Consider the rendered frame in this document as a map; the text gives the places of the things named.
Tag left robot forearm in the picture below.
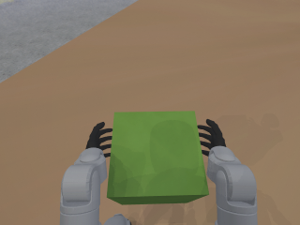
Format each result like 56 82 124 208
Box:
59 147 108 225

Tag right robot forearm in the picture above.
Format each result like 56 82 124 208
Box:
206 145 258 225

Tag left robot hand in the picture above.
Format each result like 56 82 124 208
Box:
85 122 113 158

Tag left robot thigh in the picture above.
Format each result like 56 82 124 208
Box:
103 216 130 225

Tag carton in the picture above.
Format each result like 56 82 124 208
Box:
107 111 209 205

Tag right robot hand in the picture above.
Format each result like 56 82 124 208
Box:
197 119 226 157

